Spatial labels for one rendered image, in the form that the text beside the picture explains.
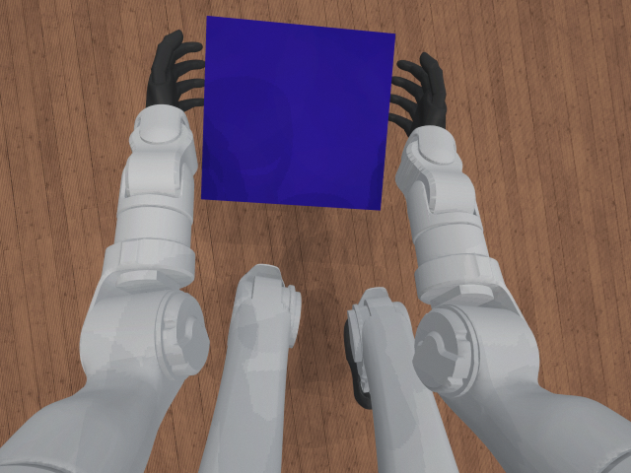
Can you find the robot right forearm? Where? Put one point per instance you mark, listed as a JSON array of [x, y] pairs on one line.
[[454, 266]]

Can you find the left robot shin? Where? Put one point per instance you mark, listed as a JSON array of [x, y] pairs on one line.
[[244, 288]]

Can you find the robot right hand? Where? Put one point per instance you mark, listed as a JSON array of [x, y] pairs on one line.
[[431, 107]]

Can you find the right robot foot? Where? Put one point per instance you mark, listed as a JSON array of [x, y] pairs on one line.
[[364, 399]]

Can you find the robot left upper arm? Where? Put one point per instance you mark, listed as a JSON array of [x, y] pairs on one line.
[[137, 351]]

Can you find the carton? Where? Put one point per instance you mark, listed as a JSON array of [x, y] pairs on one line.
[[295, 114]]

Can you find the robot right upper arm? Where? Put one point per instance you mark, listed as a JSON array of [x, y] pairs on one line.
[[484, 363]]

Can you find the robot left hand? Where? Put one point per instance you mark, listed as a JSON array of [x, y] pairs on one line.
[[162, 86]]

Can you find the robot left forearm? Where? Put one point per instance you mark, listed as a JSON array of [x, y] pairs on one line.
[[151, 250]]

